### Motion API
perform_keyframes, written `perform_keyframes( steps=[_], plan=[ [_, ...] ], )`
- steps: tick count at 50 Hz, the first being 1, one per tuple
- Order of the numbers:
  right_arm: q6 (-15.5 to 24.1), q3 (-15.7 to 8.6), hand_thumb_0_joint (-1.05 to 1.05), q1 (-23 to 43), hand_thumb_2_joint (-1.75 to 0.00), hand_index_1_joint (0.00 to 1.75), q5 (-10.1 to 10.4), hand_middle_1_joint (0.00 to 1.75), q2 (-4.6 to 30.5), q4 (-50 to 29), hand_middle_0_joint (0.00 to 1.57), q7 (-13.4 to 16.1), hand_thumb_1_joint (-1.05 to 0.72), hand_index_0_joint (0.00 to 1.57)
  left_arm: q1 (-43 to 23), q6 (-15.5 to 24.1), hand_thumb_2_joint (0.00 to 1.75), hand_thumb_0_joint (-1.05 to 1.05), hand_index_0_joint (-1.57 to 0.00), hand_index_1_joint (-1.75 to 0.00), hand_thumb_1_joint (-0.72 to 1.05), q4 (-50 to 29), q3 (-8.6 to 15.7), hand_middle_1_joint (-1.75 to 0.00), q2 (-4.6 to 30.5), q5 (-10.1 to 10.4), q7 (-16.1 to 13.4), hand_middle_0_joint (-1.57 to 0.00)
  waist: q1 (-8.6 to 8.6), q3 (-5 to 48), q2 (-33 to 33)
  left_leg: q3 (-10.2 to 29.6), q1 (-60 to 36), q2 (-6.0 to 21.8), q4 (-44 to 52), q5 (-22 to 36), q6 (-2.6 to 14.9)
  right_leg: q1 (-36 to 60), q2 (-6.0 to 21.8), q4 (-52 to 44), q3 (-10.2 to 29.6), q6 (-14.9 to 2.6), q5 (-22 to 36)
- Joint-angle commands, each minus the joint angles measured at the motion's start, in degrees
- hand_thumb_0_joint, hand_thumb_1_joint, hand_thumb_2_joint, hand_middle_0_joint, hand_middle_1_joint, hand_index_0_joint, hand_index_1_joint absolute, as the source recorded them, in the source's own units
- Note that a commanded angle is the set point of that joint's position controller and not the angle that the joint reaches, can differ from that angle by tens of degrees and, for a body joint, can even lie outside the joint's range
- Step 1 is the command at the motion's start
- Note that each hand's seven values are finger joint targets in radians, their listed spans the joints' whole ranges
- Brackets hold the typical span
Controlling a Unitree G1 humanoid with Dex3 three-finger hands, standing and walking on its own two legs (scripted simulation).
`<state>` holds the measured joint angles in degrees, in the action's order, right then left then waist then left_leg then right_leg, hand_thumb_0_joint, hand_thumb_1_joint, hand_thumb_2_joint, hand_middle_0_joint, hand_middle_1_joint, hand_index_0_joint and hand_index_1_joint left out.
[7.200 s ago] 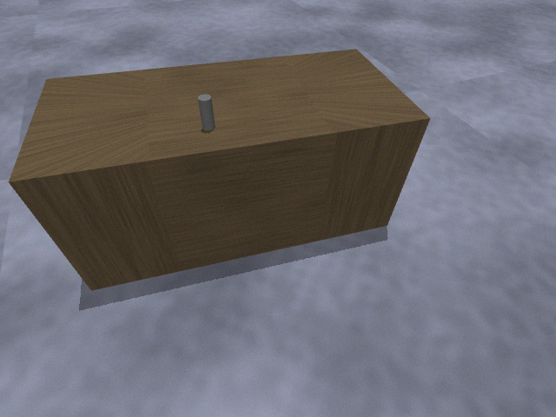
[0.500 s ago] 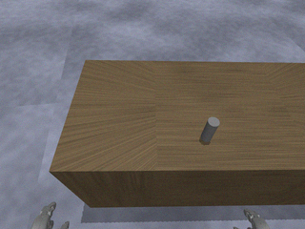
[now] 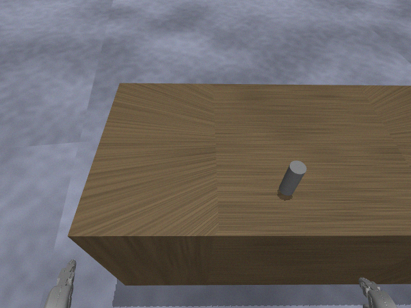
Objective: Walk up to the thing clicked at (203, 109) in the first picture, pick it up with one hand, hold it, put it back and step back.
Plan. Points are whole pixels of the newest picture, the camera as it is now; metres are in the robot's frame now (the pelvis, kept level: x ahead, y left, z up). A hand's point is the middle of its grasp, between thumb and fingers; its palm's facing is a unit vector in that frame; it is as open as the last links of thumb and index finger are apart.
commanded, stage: go down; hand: right
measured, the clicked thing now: (291, 179) +0.46 -0.22 -0.10
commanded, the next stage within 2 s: none
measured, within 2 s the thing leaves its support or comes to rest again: neither
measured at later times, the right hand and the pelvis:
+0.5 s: hand (357, 303) +0.17 -0.30 -0.10, palm faces +0.12 +0.94 -0.31, open 17.6 cm; pelvis +0.01 -0.01 -0.02, yaw +0 degrees
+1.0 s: hand (374, 290) +0.19 -0.32 -0.07, palm faces +0.20 +0.93 -0.30, open 17.4 cm; pelvis +0.00 -0.01 -0.02, yaw -1 degrees
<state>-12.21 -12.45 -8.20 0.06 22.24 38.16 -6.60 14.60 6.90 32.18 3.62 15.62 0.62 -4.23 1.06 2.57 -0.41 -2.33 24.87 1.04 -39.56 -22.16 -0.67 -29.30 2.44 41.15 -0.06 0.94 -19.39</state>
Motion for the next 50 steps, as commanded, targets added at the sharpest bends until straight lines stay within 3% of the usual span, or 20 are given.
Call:
perform_keyframes(
  steps=[1, 8, 12, 14, 15, 16, 24, 26, 27, 28, 31, 34, 36, 38, 40, 42, 44, 45, 49, 50],
  plan=[
    [1.24, -5.31, 0.00, 2.52, -0.04, 0.06, -0.56, 0.06, 14.55, -10.74, 0.03, 0.36, 0.60, 0.04, 0.74, 2.82, 0.06, 0.00, -0.05, -0.06, -0.57, -9.84, 3.83, -0.05, 9.28, -0.36, -1.25, -0.06, 0.00, 10.40, -3.63, -0.44, -0.23, -1.06, 3.82, 15.40, 0.90, 8.22, -1.75, -3.20, -0.28, -1.63, 13.95],
    [-0.72, -5.67, 0.00, -1.64, -0.04, 0.06, 0.12, 0.06, 13.56, -15.71, 0.03, -0.36, 0.61, 0.04, 2.35, 2.71, 0.06, 0.00, -0.05, -0.06, -0.56, -13.37, 3.23, -0.05, 8.72, -0.18, -1.76, -0.06, 0.07, 10.69, -3.77, -0.56, 0.98, -1.13, 2.06, 16.31, 0.71, 6.89, -1.63, -0.90, -0.24, -1.44, 15.05],
    [-1.59, -6.77, 0.00, -3.32, -0.04, 0.06, 0.51, 0.06, 14.37, -18.38, 0.03, -0.21, 0.60, 0.04, 1.57, 2.36, 0.06, 0.00, -0.04, -0.06, -0.57, -15.53, 3.40, -0.05, 8.72, -0.04, -1.98, -0.06, -0.81, 11.51, -3.40, -0.96, 0.85, -1.20, 1.03, 15.28, 0.70, 5.60, -1.48, -0.23, 0.25, -1.30, 14.53],
    [-2.25, -5.93, 0.00, -2.98, -0.03, 0.06, 1.02, 0.06, 13.20, -20.04, 0.03, -0.55, 0.61, 0.04, 3.85, 2.20, 0.06, 0.00, -0.05, -0.06, -0.56, -17.19, 2.92, -0.05, 8.40, 0.13, -2.25, -0.05, 0.20, 10.31, -2.81, -0.79, 2.02, -1.34, 1.03, 14.51, 0.59, 4.98, -1.52, 0.11, 0.04, -1.40, 13.35],
    [-2.36, -7.61, 0.00, -3.64, -0.04, 0.06, 1.02, 0.06, 15.19, -21.04, 0.03, -0.53, 0.61, 0.04, 3.14, 2.07, 0.06, 0.00, -0.05, -0.06, -0.56, -17.04, 3.31, -0.05, 8.72, 0.08, -2.30, -0.05, -0.86, 11.83, -3.90, -0.90, 1.05, -1.17, 0.45, 15.03, 0.72, 5.42, -1.50, 0.33, 0.27, -1.24, 14.34],
    [-2.57, -7.44, 0.00, -4.03, -0.04, 0.06, 1.23, 0.06, 14.84, -21.38, 0.03, -0.48, 0.61, 0.04, 3.75, 2.00, 0.06, 0.00, -0.05, -0.06, -0.56, -18.16, 3.71, -0.05, 9.03, 0.22, -2.42, -0.05, -0.01, 11.34, -3.32, -0.86, 1.71, -1.24, 0.63, 14.75, 0.62, 5.36, -1.53, 0.61, 0.16, -1.29, 13.91],
    [-4.41, -8.04, 0.00, -6.66, -0.03, 0.05, 1.94, 0.05, 14.18, -26.29, 0.04, -1.33, 0.58, 0.05, 6.66, 1.46, 0.06, 0.00, -0.05, -0.06, -0.56, -22.88, 2.61, -0.05, 7.87, 0.61, -2.63, -0.05, -0.44, 11.67, -3.87, -1.35, 2.51, -1.37, -1.53, 15.70, 0.61, 4.34, -1.25, 2.04, 0.81, -0.98, 16.90],
    [-4.63, -9.31, 0.00, -6.87, -0.03, 0.05, 1.89, 0.05, 15.38, -27.26, 0.04, -1.28, 0.58, 0.05, 7.49, 1.37, 0.06, 0.00, -0.05, -0.06, -0.56, -24.10, 2.52, -0.05, 7.60, 0.68, -2.73, -0.05, -0.40, 12.21, -4.04, -1.14, 2.41, -1.18, -1.61, 15.91, 0.57, 4.68, -1.37, 2.54, 0.62, -1.07, 16.61],
    [-4.80, -8.54, 0.00, -7.54, -0.03, 0.05, 1.90, 0.05, 14.06, -27.22, 0.04, -1.52, 0.56, 0.05, 8.65, 1.33, 0.06, 0.00, -0.05, -0.06, -0.56, -24.67, 2.15, -0.05, 7.28, 0.69, -2.71, -0.05, -0.07, 12.69, -3.31, -1.14, 2.78, -1.30, -2.07, 16.20, 0.56, 4.53, -1.34, 2.72, 0.77, -1.11, 17.21],
    [-4.67, -9.56, 0.00, -7.52, -0.03, 0.05, 2.16, 0.05, 15.40, -28.93, 0.05, -1.68, 0.55, 0.05, 8.35, 1.25, 0.06, 0.00, -0.05, -0.06, -0.56, -24.30, 0.76, -0.05, 6.39, 0.60, -2.56, -0.05, -0.99, 12.11, -5.22, -1.09, 2.51, -1.14, -1.98, 16.13, 0.62, 3.98, -1.49, 2.80, 0.72, -1.01, 17.36],
    [-5.41, -9.35, 0.00, -8.58, -0.03, 0.05, 2.27, 0.05, 14.62, -28.77, 0.04, -2.11, 0.56, 0.05, 9.23, 1.27, 0.06, 0.00, -0.05, -0.06, -0.56, -24.80, 3.80, -0.05, 8.48, 0.74, -2.84, -0.05, -0.28, 11.65, -5.90, -1.47, 4.34, -1.50, -2.90, 14.75, 0.87, 4.84, -0.97, 2.85, 1.32, -0.70, 19.05],
    [-5.57, -9.87, 0.00, -8.35, -0.04, 0.05, 2.24, 0.05, 15.05, -30.89, 0.04, -2.61, 0.54, 0.05, 10.42, 1.35, 0.06, 0.00, -0.05, -0.06, -0.56, -24.24, 1.91, -0.05, 6.63, 0.72, -2.40, -0.05, -0.71, 11.74, -6.89, -1.72, 5.24, -1.67, -3.38, 13.29, 1.04, 4.63, -0.71, 2.84, 1.65, -0.51, 19.23],
    [-5.75, -10.39, 0.00, -9.77, -0.03, 0.05, 2.50, 0.05, 14.73, -29.79, 0.05, -2.69, 0.54, 0.05, 10.10, 1.43, 0.06, 0.00, -0.05, -0.06, -0.57, -25.30, 2.64, -0.05, 7.12, 0.73, -2.44, -0.05, -0.56, 12.02, -4.58, -1.57, 4.52, -1.45, -3.39, 14.58, 0.79, 3.41, -1.00, 3.73, 1.42, -0.87, 18.31],
    [-5.89, -10.00, 0.00, -8.40, -0.03, 0.05, 2.64, 0.05, 15.04, -31.66, 0.05, -2.97, 0.52, 0.05, 8.59, 1.68, 0.06, 0.00, -0.05, -0.06, -0.56, -27.31, 1.56, -0.05, 7.10, 0.82, -2.45, -0.06, -0.68, 11.02, -5.10, -1.56, 5.14, -1.57, -3.18, 12.66, 0.88, 2.60, -1.00, 3.08, 1.47, -0.77, 15.87],
    [-5.74, -11.28, 0.00, -8.16, -0.04, 0.05, 2.85, 0.05, 16.01, -31.85, 0.04, -3.08, 0.54, 0.05, 9.22, 1.63, 0.05, 0.00, -0.05, -0.06, -0.55, -26.59, 2.92, -0.05, 7.81, 0.85, -2.83, -0.06, -0.43, 10.10, -5.36, -1.61, 6.01, -1.65, -3.12, 9.91, 1.06, 2.32, -0.97, 2.43, 1.59, -0.73, 12.31],
    [-5.12, -11.72, 0.00, -4.25, -0.04, 0.05, 2.95, 0.05, 16.88, -31.93, 0.04, -3.10, 0.54, 0.05, 8.00, 2.14, 0.05, 0.00, -0.05, -0.06, -0.55, -26.79, 2.30, -0.05, 7.65, 0.73, -3.04, -0.06, -0.06, 9.31, -4.91, -1.18, 6.81, -1.43, -2.70, 7.69, 1.01, 1.16, -1.07, 2.25, 1.66, -1.05, 8.46],
    [-4.00, -13.60, 0.00, -0.85, -0.04, 0.05, 3.10, 0.05, 19.32, -32.21, 0.04, -2.90, 0.54, 0.05, 8.41, 2.68, 0.05, 0.00, -0.05, -0.06, -0.55, -26.74, 4.21, -0.05, 9.28, 0.70, -3.55, -0.06, 0.90, 10.34, -4.54, -0.75, 6.71, -1.13, -2.47, 7.49, 0.86, 1.61, -1.20, 2.61, 1.50, -1.24, 6.96],
    [-3.10, -15.30, 0.00, 1.96, -0.04, 0.05, 3.16, 0.05, 21.87, -33.34, 0.04, -2.86, 0.55, 0.05, 8.12, 2.94, 0.05, 0.00, -0.05, -0.05, -0.55, -26.54, 3.76, -0.05, 8.79, 0.66, -3.81, -0.06, 0.52, 10.96, -5.27, -0.70, 6.55, -1.03, -2.63, 7.66, 0.83, 1.78, -1.19, 2.68, 1.72, -1.25, 7.18],
    [-0.20, -16.07, 0.00, 7.55, -0.03, 0.05, 4.83, 0.05, 22.24, -27.61, 0.05, -4.74, 0.54, 0.05, 7.08, 4.27, 0.05, 0.00, -0.05, -0.05, -0.54, -22.38, 2.13, -0.05, 7.76, 0.42, -4.52, -0.05, 0.91, 9.91, -6.01, 0.12, 7.92, -0.59, -2.61, 6.49, 0.75, 0.18, -1.33, 3.34, 1.52, -1.53, 4.93],
    [0.66, -17.27, 0.00, 10.05, -0.03, 0.05, 4.85, 0.05, 24.03, -26.63, 0.05, -5.32, 0.54, 0.05, 7.43, 4.49, 0.05, 0.00, -0.05, -0.05, -0.55, -20.14, 1.55, -0.05, 7.15, 0.28, -4.56, -0.05, 0.83, 10.53, -8.23, 0.24, 7.99, -0.48, -3.17, 7.07, 0.87, 0.49, -1.35, 3.41, 1.46, -1.32, 5.51]
  ],
)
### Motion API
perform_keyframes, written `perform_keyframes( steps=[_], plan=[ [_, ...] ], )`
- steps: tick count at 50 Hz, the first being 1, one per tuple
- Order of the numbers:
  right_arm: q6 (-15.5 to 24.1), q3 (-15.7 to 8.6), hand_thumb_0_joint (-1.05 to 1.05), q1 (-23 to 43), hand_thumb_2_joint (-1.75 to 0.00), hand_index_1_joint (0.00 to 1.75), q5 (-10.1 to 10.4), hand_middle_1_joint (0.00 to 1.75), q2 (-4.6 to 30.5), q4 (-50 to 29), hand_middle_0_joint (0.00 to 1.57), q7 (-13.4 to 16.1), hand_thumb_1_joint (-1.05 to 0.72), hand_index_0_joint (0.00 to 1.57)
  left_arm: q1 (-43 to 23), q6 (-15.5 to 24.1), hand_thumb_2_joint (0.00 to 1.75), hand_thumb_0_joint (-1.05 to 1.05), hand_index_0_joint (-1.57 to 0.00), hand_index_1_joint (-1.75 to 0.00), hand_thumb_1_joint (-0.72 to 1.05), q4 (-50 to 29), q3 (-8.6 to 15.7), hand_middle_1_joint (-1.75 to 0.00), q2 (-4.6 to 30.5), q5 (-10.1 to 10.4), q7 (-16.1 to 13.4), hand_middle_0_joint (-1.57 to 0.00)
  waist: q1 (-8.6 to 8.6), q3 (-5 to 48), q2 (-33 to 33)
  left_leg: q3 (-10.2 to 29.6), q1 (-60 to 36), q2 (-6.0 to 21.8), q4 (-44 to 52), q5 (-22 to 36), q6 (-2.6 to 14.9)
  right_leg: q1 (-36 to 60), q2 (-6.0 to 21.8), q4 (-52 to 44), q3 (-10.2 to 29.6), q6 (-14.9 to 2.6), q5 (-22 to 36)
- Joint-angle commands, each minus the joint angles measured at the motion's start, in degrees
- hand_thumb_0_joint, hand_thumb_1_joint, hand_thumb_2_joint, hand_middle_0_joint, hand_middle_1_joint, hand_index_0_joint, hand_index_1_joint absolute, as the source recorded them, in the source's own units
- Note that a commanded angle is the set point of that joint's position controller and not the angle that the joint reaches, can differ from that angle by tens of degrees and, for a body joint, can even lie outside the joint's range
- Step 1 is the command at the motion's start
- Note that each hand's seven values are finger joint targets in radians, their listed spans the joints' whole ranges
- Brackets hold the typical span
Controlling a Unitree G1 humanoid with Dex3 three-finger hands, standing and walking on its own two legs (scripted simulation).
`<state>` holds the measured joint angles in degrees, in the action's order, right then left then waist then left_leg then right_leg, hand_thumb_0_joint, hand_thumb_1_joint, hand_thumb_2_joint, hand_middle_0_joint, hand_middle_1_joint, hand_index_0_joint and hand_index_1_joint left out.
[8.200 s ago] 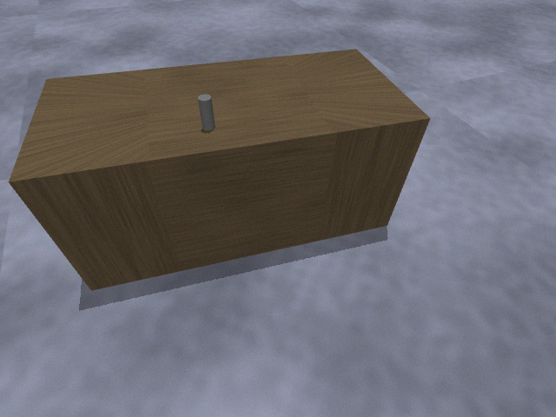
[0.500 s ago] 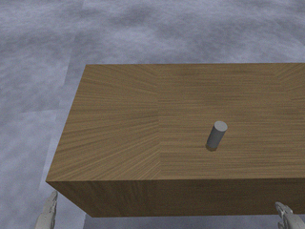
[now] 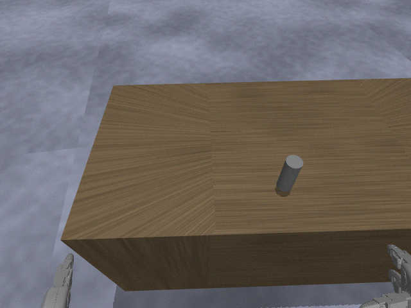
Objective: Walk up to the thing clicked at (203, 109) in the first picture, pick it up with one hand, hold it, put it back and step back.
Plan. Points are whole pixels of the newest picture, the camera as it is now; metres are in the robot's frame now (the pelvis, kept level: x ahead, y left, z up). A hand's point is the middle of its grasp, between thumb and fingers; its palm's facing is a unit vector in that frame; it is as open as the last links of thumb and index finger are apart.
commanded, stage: go down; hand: right
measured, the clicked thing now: (289, 174) +0.47 -0.21 -0.07
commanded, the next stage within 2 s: approach in 1.34 s
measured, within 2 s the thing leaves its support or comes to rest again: neither
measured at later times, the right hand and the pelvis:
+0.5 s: hand (393, 219) +0.30 -0.36 +0.01, palm faces +0.22 +0.96 -0.16, open 17.5 cm; pelvis -0.01 +0.00 +0.00, yaw +1 degrees
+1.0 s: hand (401, 196) +0.34 -0.38 +0.03, palm faces +0.22 +0.97 -0.11, open 17.6 cm; pelvis -0.01 -0.01 +0.00, yaw +2 degrees
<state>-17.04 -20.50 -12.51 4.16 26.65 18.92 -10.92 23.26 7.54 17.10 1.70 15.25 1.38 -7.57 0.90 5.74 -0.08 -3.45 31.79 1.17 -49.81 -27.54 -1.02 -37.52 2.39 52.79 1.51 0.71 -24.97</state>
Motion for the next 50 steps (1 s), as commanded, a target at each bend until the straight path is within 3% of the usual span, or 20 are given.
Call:
perform_keyframes(
  steps=[1, 4, 6, 8, 10, 12, 14, 16, 17, 21, 24, 27, 32, 35, 37, 38, 41, 45, 47, 50],
  plan=[
    [6.12, -9.44, 0.00, 16.16, -0.03, 0.05, 1.29, 0.05, 19.98, -5.05, 0.05, -1.88, 0.54, 0.05, -1.67, 4.13, 0.05, 0.00, -0.05, -0.05, -0.54, -5.12, 3.77, -0.05, 8.24, -0.51, -1.30, -0.05, 1.38, 7.10, -8.64, 1.17, 1.60, -0.75, 7.41, 11.42, 1.26, 8.52, -1.25, -8.53, 0.09, -1.13, 10.04],
    [7.74, -8.85, 0.00, 20.48, -0.03, 0.05, 1.59, 0.05, 20.36, 1.30, 0.05, -4.89, 0.53, 0.05, -2.80, 5.08, 0.04, 0.00, -0.05, -0.05, -0.54, -4.94, 2.50, -0.05, 8.35, -0.65, -1.31, -0.05, 1.78, 8.70, -7.26, 1.02, 1.29, -0.95, 7.62, 11.69, 1.21, 9.20, -1.09, -8.60, 0.24, -1.13, 10.24],
    [8.77, -10.49, 0.00, 22.83, -0.04, 0.05, 1.77, 0.05, 23.33, 5.47, 0.05, -6.51, 0.53, 0.05, -3.30, 5.43, 0.04, 0.00, -0.05, -0.05, -0.54, -6.09, 2.21, -0.05, 9.32, -0.51, -1.74, -0.05, 1.09, 10.24, -5.38, 0.87, 0.36, -1.19, 7.95, 11.93, 1.21, 9.64, -1.03, -8.91, 0.38, -1.22, 10.99],
    [9.88, -11.03, 0.00, 23.82, -0.03, 0.05, 2.16, 0.05, 24.05, 10.97, 0.06, -8.12, 0.52, 0.06, -2.14, 5.51, 0.05, 0.00, -0.05, -0.05, -0.54, -4.97, 2.50, -0.05, 9.79, -0.65, -1.72, -0.05, 0.99, 9.88, -5.47, 0.45, 0.38, -1.44, 7.80, 12.25, 1.37, 9.18, -1.02, -9.44, 0.57, -1.23, 11.46],
    [11.48, -13.13, 0.00, 24.89, -0.04, 0.05, 2.13, 0.05, 27.58, 12.21, 0.05, -9.18, 0.53, 0.05, -1.45, 5.36, 0.05, 0.00, -0.05, -0.05, -0.55, -3.82, 3.18, -0.05, 10.33, -0.79, -1.50, -0.05, -0.05, 12.06, -6.84, 0.95, -1.22, -1.09, 7.52, 15.95, 1.55, 10.47, -1.36, -8.59, 0.04, -1.18, 15.89],
    [13.01, -14.19, 0.00, 26.39, -0.04, 0.05, 2.30, 0.05, 28.70, 15.97, 0.05, -10.10, 0.55, 0.05, -3.39, 5.45, 0.05, 0.00, -0.05, -0.05, -0.55, -4.26, 2.00, -0.05, 9.47, -0.77, -1.26, -0.05, -0.40, 11.67, -4.71, 0.83, -1.64, -1.35, 7.13, 18.12, 1.43, 9.69, -1.27, -8.16, 0.04, -1.42, 18.23],
    [15.31, -15.05, 0.00, 30.06, -0.04, 0.05, 2.51, 0.05, 30.25, 16.61, 0.04, -10.75, 0.57, 0.05, -4.50, 5.28, 0.06, 0.00, -0.05, -0.05, -0.55, -3.07, 1.40, -0.05, 8.85, -1.08, -0.87, -0.05, -0.26, 11.18, -6.64, 1.42, -1.02, -1.21, 7.13, 17.41, 1.70, 8.30, -1.36, -8.21, -0.19, -1.50, 17.05],
    [17.03, -15.33, 0.00, 30.56, -0.04, 0.05, 2.54, 0.05, 30.53, 19.10, 0.05, -11.66, 0.57, 0.05, -5.88, 5.42, 0.05, 0.00, -0.05, -0.05, -0.55, -4.93, 3.12, -0.05, 10.36, -0.94, -0.97, -0.05, 0.32, 12.63, -4.45, 1.89, -1.77, -1.21, 7.75, 17.35, 1.55, 9.33, -1.33, -8.11, -0.37, -1.82, 16.36],
    [18.01, -15.77, 0.00, 33.06, -0.04, 0.05, 2.67, 0.05, 31.49, 19.72, 0.04, -12.11, 0.57, 0.05, -5.48, 5.36, 0.06, 0.00, -0.05, -0.05, -0.55, -4.47, 2.25, -0.05, 9.87, -1.10, -1.05, -0.05, 0.90, 14.84, -4.33, 1.90, -2.35, -1.40, 7.31, 18.93, 1.46, 10.13, -1.23, -7.68, -0.31, -1.99, 17.93],
    [21.17, -16.56, 0.00, 35.58, -0.04, 0.05, 2.91, 0.05, 33.36, 23.89, 0.04, -13.75, 0.59, 0.05, -5.39, 4.75, 0.06, 0.00, -0.05, -0.05, -0.55, -2.10, 2.23, -0.05, 9.74, -1.21, -0.86, -0.05, 1.17, 14.27, -6.12, 2.13, -1.03, -1.46, 7.10, 19.22, 1.76, 9.95, -1.25, -7.73, -0.27, -2.11, 18.56],
    [23.16, -17.00, 0.00, 39.01, -0.05, 0.06, 2.85, 0.06, 35.58, 24.39, 0.04, -14.61, 0.59, 0.05, -3.85, 4.37, 0.05, 0.00, -0.05, -0.05, -0.55, -1.06, 1.45, -0.05, 9.39, -1.45, -0.90, -0.05, 1.40, 16.42, -8.91, 1.76, -0.77, -1.82, 6.85, 19.53, 2.01, 12.27, -1.09, -8.11, -0.09, -1.88, 20.41],
    [24.46, -16.93, 0.00, 41.45, -0.05, 0.06, 2.98, 0.06, 36.33, 25.72, 0.04, -15.33, 0.58, 0.05, -3.32, 4.14, 0.06, 0.00, -0.05, -0.05, -0.55, 0.86, 3.31, -0.05, 10.72, -1.52, -0.99, -0.05, 2.39, 15.61, -8.61, 1.85, 1.35, -1.92, 7.13, 19.81, 1.89, 12.71, -1.03, -7.69, -0.09, -2.04, 20.69],
    [26.18, -17.88, 0.00, 43.93, -0.05, 0.06, 2.96, 0.06, 38.79, 27.09, 0.04, -16.00, 0.58, 0.05, -5.50, 3.89, 0.05, 0.00, -0.05, -0.05, -0.54, 0.39, 2.02, -0.05, 10.00, -1.71, -0.55, -0.05, 1.65, 16.96, -10.75, 1.38, 1.03, -2.11, 7.28, 19.59, 2.06, 13.52, -0.91, -7.89, 0.36, -1.67, 22.03],
    [26.72, -17.19, 0.00, 44.02, -0.05, 0.05, 3.20, 0.05, 37.54, 29.63, 0.04, -16.35, 0.57, 0.05, -5.35, 3.76, 0.05, 0.00, -0.06, -0.06, -0.54, 0.20, 2.84, -0.06, 10.74, -1.73, -0.26, -0.06, 2.36, 16.88, -9.41, 1.37, 0.86, -2.19, 7.37, 19.79, 1.97, 12.42, -1.02, -7.98, 0.41, -1.85, 21.16],
    [27.05, -17.91, 0.00, 45.20, -0.05, 0.05, 3.17, 0.05, 39.45, 29.96, 0.04, -16.33, 0.57, 0.05, -5.92, 3.66, 0.05, 0.00, -0.05, -0.06, -0.55, -1.07, 4.30, -0.05, 12.55, -1.57, -0.51, -0.05, 2.51, 18.86, -8.68, 1.08, 0.73, -2.43, 7.29, 20.61, 1.97, 14.12, -0.76, -7.81, 0.78, -1.65, 23.39],
    [27.30, -18.05, 0.00, 46.04, -0.04, 0.05, 3.14, 0.05, 39.86, 29.33, 0.05, -16.37, 0.57, 0.05, -6.25, 3.53, 0.05, 0.00, -0.05, -0.06, -0.54, -1.93, 2.52, -0.06, 10.98, -1.53, -0.25, -0.05, 2.12, 18.34, -9.21, 1.21, 0.05, -2.31, 7.52, 20.44, 1.97, 13.48, -0.99, -7.89, 0.60, -1.80, 22.50],
    [27.73, -17.62, 0.00, 45.50, -0.05, 0.06, 3.71, 0.06, 38.31, 32.02, 0.04, -16.71, 0.60, 0.05, -5.73, 3.22, 0.05, 0.00, -0.06, -0.05, -0.54, 0.23, 1.56, -0.06, 9.32, -1.38, 0.18, -0.05, 2.09, 16.40, -9.31, 1.30, 1.09, -2.28, 7.45, 20.01, 2.04, 12.01, -0.94, -7.66, 0.52, -1.92, 21.90],
    [28.17, -18.00, 0.00, 46.68, -0.04, 0.05, 3.55, 0.05, 40.01, 33.02, 0.04, -16.99, 0.61, 0.05, -5.61, 2.86, 0.05, 0.00, -0.05, -0.05, -0.54, -0.34, 2.26, -0.06, 10.64, -1.40, 0.28, -0.05, 2.13, 17.42, -9.78, 0.83, 1.60, -2.66, 6.98, 19.60, 2.20, 12.90, -0.49, -7.71, 1.08, -1.41, 24.01],
    [28.70, -18.01, 0.00, 49.80, -0.05, 0.06, 3.55, 0.06, 40.68, 30.94, 0.04, -16.99, 0.61, 0.05, -5.53, 2.87, 0.05, 0.00, -0.06, -0.05, -0.54, -1.62, 4.01, -0.06, 12.30, -1.46, 0.12, -0.05, 3.35, 20.16, -10.57, 0.99, 2.63, -2.70, 7.06, 19.49, 2.26, 15.29, -0.29, -7.36, 1.25, -1.35, 24.66],
    [28.94, -17.89, 0.00, 49.64, -0.04, 0.05, 3.73, 0.05, 40.46, 31.90, 0.04, -17.04, 0.61, 0.05, -5.02, 2.58, 0.05, 0.00, -0.06, -0.05, -0.53, -0.19, 1.58, -0.06, 10.04, -1.36, 0.61, -0.05, 2.50, 15.93, -10.91, 0.69, 3.89, -2.80, 7.59, 16.32, 2.39, 12.71, -0.34, -8.41, 1.31, -1.42, 20.11]
  ],
)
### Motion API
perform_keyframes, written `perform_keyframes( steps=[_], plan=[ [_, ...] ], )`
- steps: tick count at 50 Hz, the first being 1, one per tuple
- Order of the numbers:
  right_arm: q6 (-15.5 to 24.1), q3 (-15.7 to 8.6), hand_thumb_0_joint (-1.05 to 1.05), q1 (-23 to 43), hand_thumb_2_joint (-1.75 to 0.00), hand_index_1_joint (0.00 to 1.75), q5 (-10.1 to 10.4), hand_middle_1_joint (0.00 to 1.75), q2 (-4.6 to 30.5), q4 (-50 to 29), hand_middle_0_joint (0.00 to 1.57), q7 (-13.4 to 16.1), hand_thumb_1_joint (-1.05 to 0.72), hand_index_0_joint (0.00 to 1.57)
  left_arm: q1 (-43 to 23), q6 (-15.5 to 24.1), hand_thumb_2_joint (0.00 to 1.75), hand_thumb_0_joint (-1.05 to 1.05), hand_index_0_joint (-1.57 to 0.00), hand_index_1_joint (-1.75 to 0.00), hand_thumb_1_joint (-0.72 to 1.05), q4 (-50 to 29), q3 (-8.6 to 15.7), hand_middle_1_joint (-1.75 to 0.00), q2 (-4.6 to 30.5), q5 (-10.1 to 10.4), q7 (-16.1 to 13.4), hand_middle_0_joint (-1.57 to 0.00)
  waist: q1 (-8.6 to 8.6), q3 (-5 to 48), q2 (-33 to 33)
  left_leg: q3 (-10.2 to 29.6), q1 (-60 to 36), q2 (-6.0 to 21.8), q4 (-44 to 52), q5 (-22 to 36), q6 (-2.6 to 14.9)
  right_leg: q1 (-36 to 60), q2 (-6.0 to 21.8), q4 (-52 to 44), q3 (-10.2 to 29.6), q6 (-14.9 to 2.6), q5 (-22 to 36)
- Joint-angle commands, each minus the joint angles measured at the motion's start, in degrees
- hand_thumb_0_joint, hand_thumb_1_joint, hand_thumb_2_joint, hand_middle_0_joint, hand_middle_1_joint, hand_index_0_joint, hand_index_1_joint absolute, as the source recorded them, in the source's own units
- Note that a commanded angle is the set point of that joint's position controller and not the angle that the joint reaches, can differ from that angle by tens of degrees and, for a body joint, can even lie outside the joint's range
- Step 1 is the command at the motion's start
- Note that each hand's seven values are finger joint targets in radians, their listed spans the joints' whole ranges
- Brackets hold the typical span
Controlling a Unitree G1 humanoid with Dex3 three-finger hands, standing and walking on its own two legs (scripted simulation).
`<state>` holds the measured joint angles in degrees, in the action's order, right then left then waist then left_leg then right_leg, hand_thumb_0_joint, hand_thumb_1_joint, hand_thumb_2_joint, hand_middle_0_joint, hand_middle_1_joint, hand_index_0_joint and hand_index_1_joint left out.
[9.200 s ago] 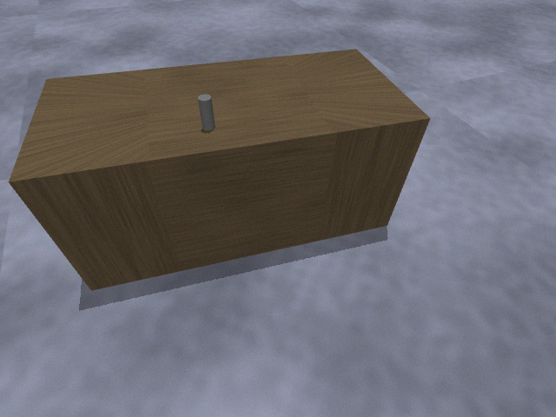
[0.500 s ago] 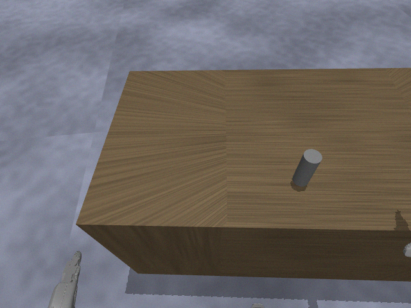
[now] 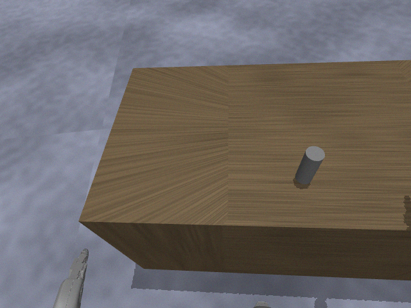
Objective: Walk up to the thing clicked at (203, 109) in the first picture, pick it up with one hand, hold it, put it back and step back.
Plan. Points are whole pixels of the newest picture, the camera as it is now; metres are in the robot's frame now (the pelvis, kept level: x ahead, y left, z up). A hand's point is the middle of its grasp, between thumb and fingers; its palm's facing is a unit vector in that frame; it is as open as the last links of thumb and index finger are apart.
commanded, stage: go down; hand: right
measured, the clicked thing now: (308, 166) +0.47 -0.22 -0.07
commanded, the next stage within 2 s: approach in 0.34 s
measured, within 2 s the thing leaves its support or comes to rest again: neither
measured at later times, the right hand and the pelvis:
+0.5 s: hand out of the picture +0.36 -0.39 +0.04, palm faces +0.26 +0.96 -0.08, open 17.7 cm; pelvis +0.00 +0.00 +0.00, yaw +0 degrees
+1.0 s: hand (346, 178) +0.43 -0.30 -0.07, palm faces +0.18 +0.98 +0.06, open 17.7 cm; pelvis -0.03 +0.00 -0.07, yaw +2 degrees
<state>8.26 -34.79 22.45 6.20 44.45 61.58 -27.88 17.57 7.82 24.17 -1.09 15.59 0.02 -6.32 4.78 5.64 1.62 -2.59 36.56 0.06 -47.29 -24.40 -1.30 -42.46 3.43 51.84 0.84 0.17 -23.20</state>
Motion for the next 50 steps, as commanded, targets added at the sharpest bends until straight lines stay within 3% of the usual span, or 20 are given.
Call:
perform_keyframes(
  steps=[1, 6, 9, 13, 17, 20, 22, 24, 26, 28, 30, 33, 36, 41, 43, 44, 45, 48, 49, 50],
  plan=[
    [3.89, -4.10, 0.00, 15.23, -0.04, 0.06, 1.51, 0.06, 23.73, -11.23, 0.04, 0.11, 0.61, 0.05, 0.32, 2.31, 0.04, 0.00, -0.06, -0.05, -0.53, -7.21, 4.84, -0.06, 9.67, -0.01, -0.58, -0.05, -1.56, 16.83, -13.66, 0.05, -1.16, -1.53, 4.99, 13.20, 2.76, 17.87, -1.34, -7.37, 1.91, -0.79, 18.01],
    [3.94, -3.55, 0.00, 15.09, -0.04, 0.05, 1.63, 0.05, 22.55, -8.91, 0.04, -0.17, 0.61, 0.05, 0.71, 2.18, 0.05, 0.00, -0.05, -0.05, -0.53, -6.00, 4.94, -0.06, 9.82, -0.14, -0.51, -0.05, -1.01, 18.54, -12.92, -0.08, -0.81, -1.67, 4.46, 14.28, 2.78, 18.07, -1.25, -6.75, 2.12, -0.72, 19.92],
    [4.39, -4.14, 0.00, 18.02, -0.04, 0.05, 1.39, 0.05, 24.77, -10.57, 0.04, -0.07, 0.61, 0.05, -1.81, 2.45, 0.05, 0.00, -0.05, -0.05, -0.54, -10.14, 5.39, -0.05, 11.43, -0.06, -0.69, -0.05, -0.54, 22.01, -12.36, -0.06, -2.22, -1.63, 4.30, 16.14, 2.66, 19.93, -1.23, -6.08, 2.14, -0.75, 21.82],
    [4.43, -2.94, 0.00, 16.62, -0.04, 0.05, 1.69, 0.05, 22.47, -7.34, 0.05, -0.61, 0.61, 0.05, 0.58, 1.94, 0.05, 0.00, -0.05, -0.05, -0.54, -6.51, 3.83, -0.05, 9.20, -0.04, -0.14, -0.05, -0.77, 17.32, -13.02, -0.42, 0.78, -1.89, 4.44, 13.46, 2.86, 18.03, -0.97, -6.50, 2.47, -0.54, 20.74],
    [5.30, -5.00, 0.00, 20.81, -0.04, 0.05, 1.39, 0.05, 27.33, -10.29, 0.05, -0.27, 0.61, 0.05, -0.91, 2.03, 0.05, 0.00, -0.05, -0.05, -0.54, -9.48, 5.98, -0.05, 11.87, -0.09, -0.47, -0.05, -0.18, 21.00, -13.91, -0.08, -1.02, -1.66, 4.55, 13.92, 2.79, 19.16, -1.31, -6.50, 2.09, -0.70, 17.95],
    [4.99, -3.81, 0.00, 17.89, -0.04, 0.05, 1.63, 0.05, 24.43, -5.73, 0.05, -0.86, 0.61, 0.05, 0.83, 1.92, 0.05, 0.00, -0.05, -0.05, -0.54, -7.39, 4.30, -0.05, 9.95, -0.15, -0.23, -0.05, -0.34, 19.27, -12.53, -0.39, 0.34, -1.80, 4.04, 14.57, 2.67, 17.98, -1.12, -5.86, 2.39, -0.52, 20.39],
    [5.58, -5.73, 0.00, 21.13, -0.04, 0.06, 1.72, 0.06, 28.12, -8.02, 0.03, -0.68, 0.61, 0.05, -0.84, 2.03, 0.06, 0.00, -0.03, -0.05, -0.57, -10.07, 5.42, -0.03, 11.63, -0.19, -0.37, -0.05, -0.29, 21.56, -13.55, -0.17, -0.66, -1.61, 4.03, 15.95, 2.64, 19.12, -1.23, -5.02, 2.35, -0.65, 22.18],
    [6.07, -5.65, 0.00, 23.29, -0.05, 0.05, 1.69, 0.05, 28.43, -8.68, 0.03, -0.87, 0.61, 0.04, -0.32, 1.89, 0.06, 0.00, -0.04, -0.06, -0.57, -9.08, 3.84, -0.04, 9.89, -0.16, -0.16, -0.05, -0.09, 20.14, -13.48, 0.21, -0.92, -1.50, 3.97, 15.96, 2.54, 16.99, -1.64, -4.96, 1.89, -0.95, 19.58],
    [6.65, -2.99, 0.00, 22.05, -0.05, 0.06, 2.41, 0.06, 22.79, -5.15, 0.02, -1.59, 0.61, 0.04, -1.58, 2.20, 0.05, 0.00, -0.04, -0.05, -0.57, -7.43, 1.30, -0.04, 6.89, -0.21, 0.38, -0.05, 0.29, 15.72, -12.85, 0.11, 2.52, -1.61, 3.32, 12.75, 2.66, 13.95, -1.38, -5.21, 2.06, -1.06, 15.73],
    [8.03, -2.26, 0.00, 22.27, -0.05, 0.06, 3.10, 0.06, 20.99, -3.14, 0.03, -1.98, 0.61, 0.04, -2.32, 2.86, 0.05, 0.00, -0.04, -0.06, -0.57, -9.22, 3.81, -0.04, 9.49, -0.38, 0.31, -0.05, 1.93, 17.79, -11.01, -0.02, 5.05, -1.74, 2.14, 12.52, 2.59, 14.44, -0.95, -3.87, 2.62, -0.97, 16.26],
    [10.13, -2.87, 0.00, 24.14, -0.05, 0.05, 3.96, 0.05, 20.57, -3.84, 0.03, -2.18, 0.61, 0.04, -1.38, 3.38, 0.06, 0.00, -0.04, -0.06, -0.57, -11.89, 4.37, -0.05, 10.59, -0.79, 0.50, -0.06, 2.88, 20.88, -10.07, 0.19, 4.98, -1.69, 1.03, 13.29, 2.38, 14.21, -1.19, -2.23, 2.61, -1.05, 16.31],
    [14.10, -1.91, 0.00, 23.27, -0.05, 0.05, 6.00, 0.06, 14.99, 0.15, 0.03, -2.59, 0.61, 0.04, -0.94, 4.22, 0.06, 0.00, -0.04, -0.06, -0.57, -13.27, 4.28, -0.05, 9.58, -1.01, 1.37, -0.06, 4.42, 19.25, -7.89, 0.43, 7.83, -1.61, -1.54, 13.80, 1.93, 9.92, -1.67, 1.23, 2.43, -1.43, 16.30],
    [17.85, -3.25, 0.00, 24.91, -0.05, 0.05, 6.36, 0.05, 15.05, -0.77, 0.03, -1.47, 0.61, 0.05, 1.05, 4.72, 0.06, 0.00, -0.04, -0.06, -0.57, -17.07, 6.45, -0.05, 10.96, -1.61, 1.61, -0.06, 5.57, 21.87, -7.64, 0.69, 10.82, -1.76, -4.23, 12.16, 1.90, 7.53, -1.67, 3.93, 2.53, -1.51, 14.23],
    [23.07, -5.34, 0.00, 27.82, -0.03, 0.05, 5.23, 0.05, 15.23, -5.04, 0.04, 1.57, 0.61, 0.05, 5.03, 4.67, 0.05, 0.00, -0.05, -0.06, -0.56, -21.59, 7.00, -0.05, 9.52, -2.82, 3.15, -0.05, 5.16, 25.05, -13.22, 0.85, 16.56, -2.05, -9.96, 11.65, 2.21, 5.93, -1.58, 8.76, 2.62, -0.99, 16.93],
    [25.12, -5.42, 0.00, 30.23, -0.03, 0.05, 4.44, 0.05, 15.19, -8.61, 0.04, 3.13, 0.61, 0.05, 5.80, 4.59, 0.05, 0.00, -0.05, -0.05, -0.55, -22.85, 10.47, -0.05, 12.32, -3.62, 3.29, -0.05, 6.45, 28.31, -15.31, 0.54, 17.86, -2.15, -11.96, 12.49, 2.29, 6.98, -1.09, 10.96, 2.86, -0.66, 19.06],
    [25.95, -5.71, 0.00, 32.54, -0.03, 0.05, 3.99, 0.05, 15.62, -10.47, 0.04, 4.10, 0.61, 0.05, 4.71, 4.47, 0.05, 0.00, -0.05, -0.05, -0.55, -24.65, 9.19, -0.05, 10.97, -3.75, 3.58, -0.05, 6.07, 28.96, -16.43, 0.29, 19.07, -2.35, -12.73, 11.91, 2.54, 7.15, -0.77, 11.37, 3.16, -0.32, 19.67],
    [26.43, -4.32, 0.00, 34.45, -0.04, 0.05, 3.26, 0.05, 13.89, -10.72, 0.04, 4.89, 0.61, 0.05, 3.90, 4.32, 0.05, 0.00, -0.05, -0.05, -0.56, -25.01, 8.26, -0.05, 9.18, -3.93, 3.88, -0.05, 5.76, 29.17, -18.33, 0.31, 20.58, -2.36, -13.75, 10.74, 2.77, 6.62, -0.71, 11.90, 3.22, -0.02, 19.02],
    [26.36, -2.54, 0.00, 32.77, -0.01, 0.04, 1.64, 0.04, 10.01, -6.69, 0.06, 7.20, 0.61, 0.06, 2.92, 3.82, 0.06, 0.00, -0.05, -0.06, -0.57, -28.31, 10.92, -0.05, 11.80, -4.52, 4.11, -0.05, 7.37, 29.78, -19.30, -0.52, 23.79, -2.73, -15.27, 7.81, 3.02, 5.46, 0.07, 12.45, 4.00, 0.60, 16.31],
    [27.33, -5.91, 0.00, 38.11, -0.02, 0.04, 1.01, 0.04, 15.78, -14.59, 0.05, 8.76, 0.61, 0.06, 2.20, 3.55, 0.06, 0.00, -0.05, -0.06, -0.57, -30.50, 11.42, -0.05, 12.48, -4.64, 4.18, -0.05, 6.00, 34.87, -23.33, -0.42, 23.79, -2.76, -15.85, 7.32, 3.22, 8.59, 0.66, 12.48, 4.52, 0.96, 17.61],
    [27.46, -5.09, 0.00, 39.79, -0.02, 0.04, 0.09, 0.04, 15.43, -15.58, 0.05, 9.59, 0.61, 0.05, 3.24, 3.07, 0.05, 0.00, -0.05, -0.05, -0.56, -31.13, 9.84, -0.05, 10.61, -4.82, 4.46, -0.05, 5.55, 38.01, -25.63, -0.70, 24.33, -3.03, -16.51, 7.94, 3.26, 11.93, 1.17, 12.91, 4.87, 1.48, 21.50]
  ],
)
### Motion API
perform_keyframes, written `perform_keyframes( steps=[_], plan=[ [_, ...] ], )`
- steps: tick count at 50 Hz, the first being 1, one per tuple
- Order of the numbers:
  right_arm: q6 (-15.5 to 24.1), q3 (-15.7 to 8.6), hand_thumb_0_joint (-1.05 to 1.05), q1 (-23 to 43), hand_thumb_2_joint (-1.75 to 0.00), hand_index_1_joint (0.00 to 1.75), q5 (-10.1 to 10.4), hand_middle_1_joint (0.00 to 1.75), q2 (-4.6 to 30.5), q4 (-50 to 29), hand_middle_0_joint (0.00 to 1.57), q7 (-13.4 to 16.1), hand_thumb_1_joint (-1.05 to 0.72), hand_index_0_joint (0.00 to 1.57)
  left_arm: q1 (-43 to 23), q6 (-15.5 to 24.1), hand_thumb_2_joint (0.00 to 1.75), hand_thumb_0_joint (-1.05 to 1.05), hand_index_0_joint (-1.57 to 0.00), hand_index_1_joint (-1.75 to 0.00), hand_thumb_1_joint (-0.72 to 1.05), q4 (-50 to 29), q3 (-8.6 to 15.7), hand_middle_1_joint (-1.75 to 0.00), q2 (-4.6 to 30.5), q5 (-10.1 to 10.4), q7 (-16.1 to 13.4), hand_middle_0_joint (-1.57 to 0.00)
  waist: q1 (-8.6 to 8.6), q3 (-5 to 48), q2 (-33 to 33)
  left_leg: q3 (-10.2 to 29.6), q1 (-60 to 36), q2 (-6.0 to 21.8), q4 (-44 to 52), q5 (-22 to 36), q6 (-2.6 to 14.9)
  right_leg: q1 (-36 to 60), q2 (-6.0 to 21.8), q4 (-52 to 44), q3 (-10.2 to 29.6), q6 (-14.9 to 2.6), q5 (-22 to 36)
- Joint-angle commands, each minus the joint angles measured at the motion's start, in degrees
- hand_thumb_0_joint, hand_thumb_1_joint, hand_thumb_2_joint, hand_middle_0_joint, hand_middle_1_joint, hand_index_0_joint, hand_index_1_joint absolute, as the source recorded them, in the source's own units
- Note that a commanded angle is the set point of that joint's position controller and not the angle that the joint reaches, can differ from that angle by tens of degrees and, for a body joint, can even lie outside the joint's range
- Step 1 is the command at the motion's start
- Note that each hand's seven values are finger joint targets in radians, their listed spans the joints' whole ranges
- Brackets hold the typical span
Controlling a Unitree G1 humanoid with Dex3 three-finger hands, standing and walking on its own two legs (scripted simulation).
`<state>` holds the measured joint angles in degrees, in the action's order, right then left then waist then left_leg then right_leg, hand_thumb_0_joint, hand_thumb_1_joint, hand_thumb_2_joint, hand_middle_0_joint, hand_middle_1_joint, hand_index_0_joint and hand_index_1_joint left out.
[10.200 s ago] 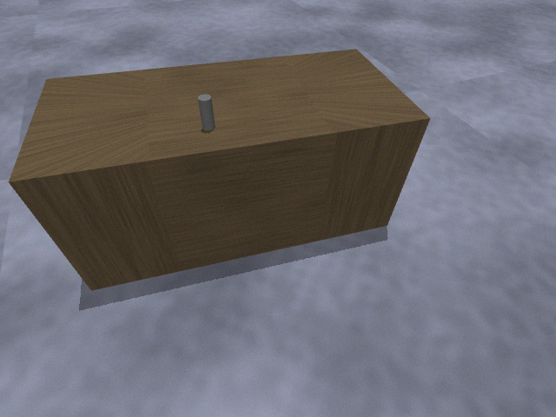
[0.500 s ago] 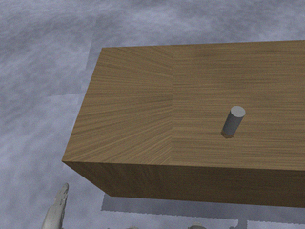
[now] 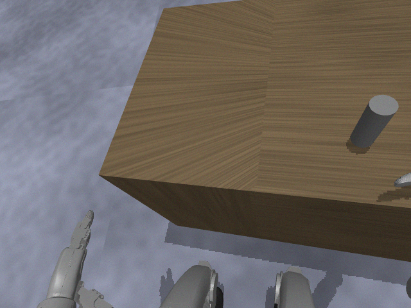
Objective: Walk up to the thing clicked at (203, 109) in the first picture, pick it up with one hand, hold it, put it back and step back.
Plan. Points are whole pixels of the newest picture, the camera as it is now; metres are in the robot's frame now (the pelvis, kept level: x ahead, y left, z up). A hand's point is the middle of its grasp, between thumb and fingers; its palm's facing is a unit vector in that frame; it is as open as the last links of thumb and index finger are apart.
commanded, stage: close in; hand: right
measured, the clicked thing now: (371, 123) +0.49 -0.23 +0.00
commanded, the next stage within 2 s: rest palm in 0.40 s
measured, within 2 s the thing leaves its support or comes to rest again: leaves its support in 1.96 s
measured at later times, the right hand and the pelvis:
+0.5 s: hand (381, 133) +0.47 -0.24 +0.00, palm faces +0.23 +0.97 +0.02, open 17.6 cm; pelvis +0.00 +0.00 -0.01, yaw +1 degrees
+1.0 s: hand (364, 122) +0.49 -0.22 +0.00, palm faces +0.23 +0.97 +0.01, open 16.8 cm; pelvis +0.00 +0.01 -0.01, yaw +1 degrees
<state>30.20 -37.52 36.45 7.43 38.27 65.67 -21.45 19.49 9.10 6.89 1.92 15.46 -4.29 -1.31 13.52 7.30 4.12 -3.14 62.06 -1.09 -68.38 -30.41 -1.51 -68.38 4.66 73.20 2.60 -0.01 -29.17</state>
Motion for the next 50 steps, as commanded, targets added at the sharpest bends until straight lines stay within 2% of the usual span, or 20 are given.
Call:
perform_keyframes(
  steps=[1, 3, 4, 6, 10, 11, 13, 15, 16, 22, 24, 26, 28, 37, 39, 42, 44, 46, 49, 50],
  plan=[
    [5.30, -2.17, 0.00, 25.07, -0.02, 0.04, -1.51, 0.04, 20.48, -19.45, 0.05, 3.92, 0.61, 0.05, 2.28, 1.08, 0.06, 0.00, -0.05, -0.05, -0.56, -14.31, 6.70, -0.05, 9.81, -0.68, -0.15, -0.05, -3.43, 37.66, -28.83, -0.36, -2.00, -2.06, 4.41, 14.71, 3.57, 38.19, -0.27, -7.90, 2.77, 1.67, 29.27],
    [3.51, -2.00, 0.00, 16.78, -0.01, 0.04, -2.20, 0.04, 17.51, -14.21, 0.05, 5.25, 0.61, 0.05, 5.94, -0.28, 0.05, 0.00, -0.05, -0.05, -0.55, -14.22, 9.17, -0.05, 11.60, -0.52, 0.34, -0.05, -3.23, 34.82, -26.39, -0.96, -3.28, -2.29, 4.64, 15.54, 3.57, 36.11, -0.56, -7.57, 2.45, 1.34, 29.52],
    [2.23, 1.21, 0.00, 11.47, -0.02, 0.04, -2.51, 0.04, 11.82, -8.04, 0.05, 5.63, 0.61, 0.05, 6.99, -1.06, 0.05, 0.00, -0.05, -0.05, -0.55, -12.86, 8.23, -0.05, 10.87, -0.63, 0.77, -0.05, -2.89, 30.34, -24.39, -1.31, -2.82, -2.44, 4.79, 14.89, 3.58, 32.84, -0.65, -8.22, 2.55, 1.25, 27.73],
    [3.65, -4.40, 0.00, 22.13, -0.02, 0.04, -2.60, 0.04, 20.50, -22.91, 0.05, 8.12, 0.61, 0.05, 2.16, -1.77, 0.04, 0.00, -0.05, -0.05, -0.54, -18.86, 7.16, -0.05, 10.22, -0.39, 1.00, -0.05, -5.10, 36.93, -25.88, -0.66, -4.27, -2.38, 4.87, 14.43, 3.86, 33.46, -0.36, -8.36, 2.80, 1.31, 24.96],
    [1.72, 3.46, 0.00, 12.69, -0.03, 0.04, -3.08, 0.04, 5.07, -11.15, 0.05, 9.53, 0.58, 0.05, 4.59, -3.11, 0.05, 0.00, -0.05, -0.05, -0.55, -17.66, 6.92, -0.05, 7.99, -0.23, 1.49, -0.05, -1.48, 24.52, -17.60, -0.86, -4.28, -2.51, 6.00, 12.87, 3.49, 23.76, -0.73, -9.06, 2.16, 0.34, 15.88],
    [2.06, 2.09, 0.00, 13.79, -0.03, 0.04, -3.06, 0.04, 6.78, -14.13, 0.05, 10.14, 0.58, 0.05, 3.54, -3.16, 0.05, 0.00, -0.05, -0.05, -0.55, -19.35, 5.47, -0.05, 7.20, 0.03, 1.47, -0.05, -2.65, 25.81, -16.46, -0.59, -5.44, -2.47, 6.15, 13.01, 3.39, 22.59, -0.86, -8.89, 2.08, -0.03, 14.81],
    [2.86, 1.14, 0.00, 19.80, -0.03, 0.04, -3.58, 0.04, 10.37, -18.97, 0.05, 11.44, 0.59, 0.05, 2.77, -3.42, 0.05, 0.00, -0.05, -0.05, -0.56, -22.28, 8.48, -0.05, 9.83, 0.03, 1.09, -0.05, -2.00, 30.41, -17.72, -0.03, -7.01, -2.41, 6.00, 13.64, 3.31, 24.71, -0.91, -8.57, 1.75, -0.16, 14.46],
    [2.19, 3.59, 0.00, 16.10, -0.03, 0.04, -3.17, 0.04, 4.66, -14.68, 0.05, 11.66, 0.56, 0.05, 6.82, -3.94, 0.05, 0.00, -0.05, -0.05, -0.55, -21.17, 10.75, -0.05, 11.57, 0.14, 1.18, -0.05, 0.35, 26.21, -15.08, -0.80, -5.23, -2.55, 6.55, 13.02, 3.16, 24.71, -0.68, -9.31, 2.18, -0.25, 13.37],
    [1.95, 5.01, 0.00, 15.32, -0.03, 0.05, -3.23, 0.05, 2.25, -13.77, 0.05, 11.88, 0.56, 0.05, 7.20, -3.96, 0.05, 0.00, -0.05, -0.05, -0.55, -21.23, 8.94, -0.05, 9.53, 0.35, 1.46, -0.05, 0.13, 24.09, -14.31, -0.74, -4.60, -2.54, 6.74, 12.87, 3.13, 23.24, -0.84, -9.34, 2.06, -0.43, 12.92],
    [2.99, 6.65, 0.00, 19.10, -0.03, 0.04, -3.94, 0.04, 1.44, -16.28, 0.05, 13.33, 0.52, 0.05, 9.39, -4.47, 0.04, 0.00, -0.05, -0.05, -0.54, -17.62, 8.43, -0.05, 7.94, 0.36, 1.80, -0.05, -0.55, 22.69, -17.76, -0.32, -1.52, -2.11, 6.15, 11.11, 3.27, 24.41, -1.00, -9.55, 1.50, 0.01, 12.04],
    [3.38, 7.75, 0.00, 20.27, -0.03, 0.04, -4.09, 0.04, 0.32, -19.00, 0.06, 13.77, 0.51, 0.05, 7.91, -4.05, 0.04, 0.00, -0.05, -0.05, -0.54, -20.35, 9.59, -0.05, 8.98, 0.14, 1.78, -0.05, -0.13, 26.84, -18.62, -0.31, -2.49, -2.13, 5.76, 12.98, 3.19, 26.76, -1.06, -8.94, 1.57, 0.10, 14.80],
    [3.95, 5.15, 0.00, 22.49, -0.02, 0.03, -4.40, 0.03, 4.69, -23.62, 0.07, 14.94, 0.48, 0.07, 6.60, -4.28, 0.10, 0.00, -0.02, -0.06, -0.61, -22.82, 10.23, -0.03, 10.50, -0.08, 1.63, -0.05, -1.49, 33.03, -19.45, -0.54, -4.94, -2.23, 5.28, 15.03, 3.23, 30.49, -1.07, -8.41, 1.73, 0.28, 18.52],
    [3.33, 8.23, 0.00, 18.61, 0.00, 0.03, -4.60, 0.03, -0.67, -19.89, 0.09, 14.90, 0.50, 0.08, 7.03, -4.51, 0.10, 0.00, -0.02, -0.06, -0.61, -23.55, 8.38, -0.03, 8.80, -0.22, 2.06, -0.04, -0.80, 32.53, -18.35, -0.58, -6.40, -2.29, 5.56, 18.21, 2.85, 30.47, -1.23, -7.40, 1.35, -0.02, 21.90],
    [3.42, 6.70, 0.00, 16.04, 0.00, 0.02, -5.02, 0.02, -1.50, -15.33, 0.12, 16.87, 0.53, 0.11, 5.69, -5.58, 0.10, 0.00, -0.02, -0.06, -0.61, -23.37, 10.74, -0.04, 10.14, 0.00, 2.56, -0.05, -0.15, 25.57, -13.05, 0.46, -8.33, -2.23, 6.41, 18.20, 2.30, 21.89, -1.79, -7.66, 0.82, -0.66, 16.94],
    [4.66, 5.47, 0.00, 20.58, 0.00, 0.07, -5.42, 0.07, 1.60, -20.08, 0.24, 17.41, 0.55, 0.23, 7.01, -5.72, 0.07, 0.00, -0.04, -0.06, -0.57, -23.00, 10.15, -0.05, 9.26, -0.22, 2.81, -0.05, -0.41, 28.75, -14.92, 1.07, -8.71, -2.12, 6.06, 19.00, 2.15, 23.32, -1.62, -6.80, 0.62, -0.84, 17.96],
    [4.55, 7.01, 0.00, 19.27, 0.00, 0.09, -5.71, 0.08, -0.47, -14.57, 0.28, 16.51, 0.55, 0.27, 7.72, -5.74, 0.06, 0.00, -0.04, -0.06, -0.56, -21.37, 8.51, -0.05, 7.43, -0.17, 3.13, -0.05, 0.44, 24.73, -13.81, 1.38, -7.36, -2.02, 6.05, 17.83, 2.07, 19.86, -1.79, -6.44, 0.56, -0.94, 15.63],
    [5.46, 3.77, 0.00, 23.18, 0.00, 0.09, -6.04, 0.09, 6.13, -19.33, 0.30, 16.95, 0.56, 0.29, 6.48, -5.81, 0.06, 0.00, -0.04, -0.05, -0.56, -22.46, 9.39, -0.05, 9.04, -0.32, 2.89, -0.05, -0.52, 29.52, -16.10, 1.80, -8.06, -1.86, 5.60, 17.90, 2.04, 22.12, -1.66, -6.18, 0.60, -0.90, 16.41],
    [5.15, 5.58, 0.00, 25.69, 0.00, 0.15, -6.05, 0.15, 4.04, -20.09, 0.37, 16.66, 0.54, 0.36, 6.63, -5.91, 0.07, 0.00, -0.04, -0.06, -0.57, -23.84, 9.56, -0.05, 9.27, -0.68, 3.02, -0.04, 0.37, 33.20, -17.98, 1.20, -8.48, -2.17, 5.23, 19.07, 2.14, 25.63, -1.72, -6.17, 0.61, -0.68, 18.58],
    [3.22, 7.53, 0.00, 21.40, 0.00, 0.17, -6.02, 0.17, -0.17, -11.86, 0.41, 16.27, 0.51, 0.39, 7.72, -6.17, 0.07, 0.00, -0.04, -0.06, -0.56, -21.04, 9.33, -0.05, 8.88, -0.38, 2.87, -0.04, 1.81, 27.39, -15.30, 0.85, -6.22, -2.28, 5.77, 18.69, 2.00, 22.29, -1.74, -5.90, 1.01, -0.84, 17.72],
    [3.68, 5.64, 0.00, 24.26, 0.00, 0.18, -6.34, 0.18, 4.15, -16.22, 0.43, 16.60, 0.52, 0.41, 5.47, -6.04, 0.07, 0.00, -0.04, -0.06, -0.57, -22.75, 9.42, -0.05, 9.88, -0.44, 2.73, -0.05, 0.72, 30.69, -17.00, 0.77, -6.43, -2.25, 4.88, 19.39, 2.15, 23.39, -1.66, -5.90, 1.20, -0.59, 19.29]
  ],
)
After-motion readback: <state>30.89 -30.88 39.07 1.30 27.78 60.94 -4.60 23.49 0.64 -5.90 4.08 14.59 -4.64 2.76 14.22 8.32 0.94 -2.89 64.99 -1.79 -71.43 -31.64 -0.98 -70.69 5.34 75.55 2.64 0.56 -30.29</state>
